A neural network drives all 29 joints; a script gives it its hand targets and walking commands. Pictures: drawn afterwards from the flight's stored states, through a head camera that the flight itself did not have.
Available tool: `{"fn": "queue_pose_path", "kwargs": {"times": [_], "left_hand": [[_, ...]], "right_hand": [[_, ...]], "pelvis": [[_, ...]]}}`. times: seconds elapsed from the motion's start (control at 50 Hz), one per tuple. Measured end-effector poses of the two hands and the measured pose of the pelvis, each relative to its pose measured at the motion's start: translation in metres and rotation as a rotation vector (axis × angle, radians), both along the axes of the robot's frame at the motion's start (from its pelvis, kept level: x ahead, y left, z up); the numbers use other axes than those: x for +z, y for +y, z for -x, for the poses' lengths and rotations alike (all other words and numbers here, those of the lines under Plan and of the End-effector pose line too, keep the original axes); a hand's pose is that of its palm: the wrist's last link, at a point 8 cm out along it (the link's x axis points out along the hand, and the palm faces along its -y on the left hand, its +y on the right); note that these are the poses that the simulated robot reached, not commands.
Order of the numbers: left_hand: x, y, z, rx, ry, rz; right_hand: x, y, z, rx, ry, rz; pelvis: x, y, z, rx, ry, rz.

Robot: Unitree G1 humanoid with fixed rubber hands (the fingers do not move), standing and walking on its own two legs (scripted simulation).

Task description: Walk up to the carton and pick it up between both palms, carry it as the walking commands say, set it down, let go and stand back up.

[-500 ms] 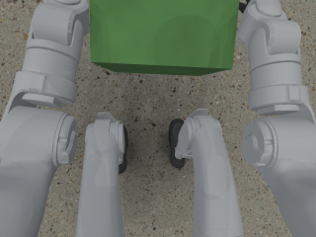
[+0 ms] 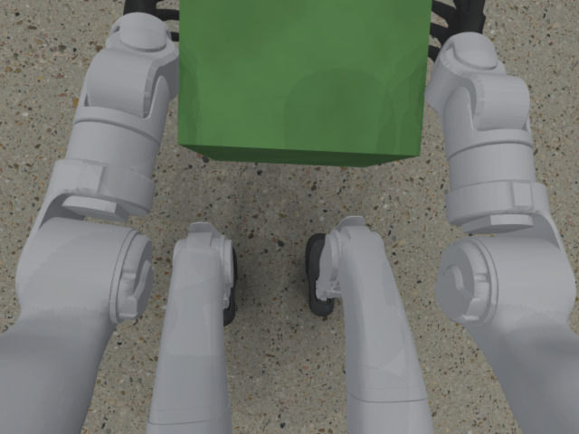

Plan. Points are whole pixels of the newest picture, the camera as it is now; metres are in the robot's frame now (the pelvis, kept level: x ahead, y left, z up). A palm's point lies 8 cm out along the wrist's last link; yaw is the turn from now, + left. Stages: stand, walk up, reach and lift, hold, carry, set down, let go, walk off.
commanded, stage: reach and lift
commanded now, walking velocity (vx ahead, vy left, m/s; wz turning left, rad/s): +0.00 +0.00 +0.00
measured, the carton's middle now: (298, 57) +0.56 -0.04 -0.13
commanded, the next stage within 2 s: none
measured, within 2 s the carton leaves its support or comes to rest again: neither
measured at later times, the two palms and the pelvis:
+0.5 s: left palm (124, 9) +0.52 +0.12 +0.03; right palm (510, 37) +0.49 -0.20 +0.04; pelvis +0.00 +0.00 +0.06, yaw +1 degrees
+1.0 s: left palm out of the picture +0.50 +0.12 +0.10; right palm out of the picture +0.47 -0.20 +0.12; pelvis +0.01 +0.00 +0.12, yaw +2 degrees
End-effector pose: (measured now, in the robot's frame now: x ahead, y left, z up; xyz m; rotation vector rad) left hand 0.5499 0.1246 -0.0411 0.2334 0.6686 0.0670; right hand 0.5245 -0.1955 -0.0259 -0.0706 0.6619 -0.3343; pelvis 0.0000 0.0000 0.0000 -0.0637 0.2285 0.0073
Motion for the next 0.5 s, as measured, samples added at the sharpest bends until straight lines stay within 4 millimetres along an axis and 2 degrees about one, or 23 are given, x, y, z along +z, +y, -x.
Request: {"fn": "queue_pose_path", "kwargs": {"times": [0.5], "left_hand": [[0.072,-0.003,0.027,-0.008,0.007,-0.009]], "right_hand": [[0.07,-0.003,0.03,-0.014,0.007,-0.004]], "pelvis": [[0.058,0.001,0.0,0.014,-0.097,-0.006]]}}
